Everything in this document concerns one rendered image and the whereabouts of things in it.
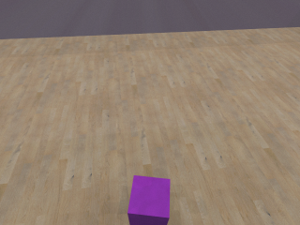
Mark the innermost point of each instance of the carton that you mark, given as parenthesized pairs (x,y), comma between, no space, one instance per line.
(149,202)

